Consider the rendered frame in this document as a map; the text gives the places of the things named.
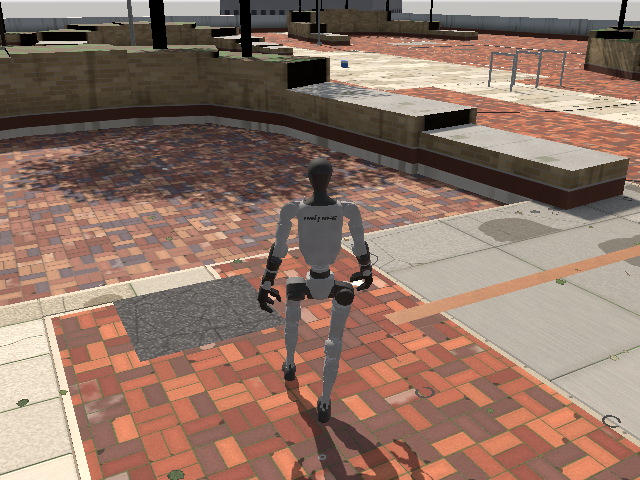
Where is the robot left hand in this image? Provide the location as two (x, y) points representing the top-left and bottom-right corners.
(257, 286), (281, 313)

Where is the right robot upper arm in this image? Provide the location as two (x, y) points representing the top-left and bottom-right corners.
(341, 201), (367, 256)

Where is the left robot forearm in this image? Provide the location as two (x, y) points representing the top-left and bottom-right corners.
(260, 242), (282, 290)

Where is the robot left thigh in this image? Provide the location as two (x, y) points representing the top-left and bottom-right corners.
(286, 276), (307, 323)

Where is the robot right hand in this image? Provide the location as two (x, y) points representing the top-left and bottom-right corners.
(350, 271), (373, 291)

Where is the right robot forearm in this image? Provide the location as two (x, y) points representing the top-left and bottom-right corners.
(356, 241), (372, 276)

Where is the left robot upper arm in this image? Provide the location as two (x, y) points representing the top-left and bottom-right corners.
(272, 201), (300, 258)

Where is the robot right shin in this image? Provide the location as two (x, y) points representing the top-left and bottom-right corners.
(320, 341), (342, 409)

